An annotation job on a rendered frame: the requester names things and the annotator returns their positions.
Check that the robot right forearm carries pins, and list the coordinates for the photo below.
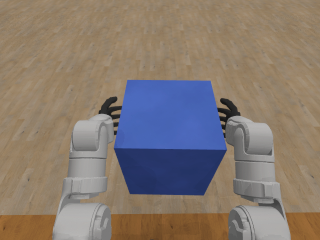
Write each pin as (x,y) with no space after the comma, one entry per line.
(255,178)

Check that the carton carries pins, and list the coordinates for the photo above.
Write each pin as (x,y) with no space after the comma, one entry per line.
(169,139)

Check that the robot left forearm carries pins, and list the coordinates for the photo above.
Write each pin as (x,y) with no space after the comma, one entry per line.
(87,165)

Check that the robot right upper arm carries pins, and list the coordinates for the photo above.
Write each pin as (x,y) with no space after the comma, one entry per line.
(247,222)

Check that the robot left upper arm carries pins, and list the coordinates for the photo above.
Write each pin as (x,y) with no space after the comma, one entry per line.
(83,221)

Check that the left robot hand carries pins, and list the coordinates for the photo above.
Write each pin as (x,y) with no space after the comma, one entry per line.
(105,109)

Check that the right robot hand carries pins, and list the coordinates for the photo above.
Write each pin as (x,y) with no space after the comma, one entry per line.
(229,113)

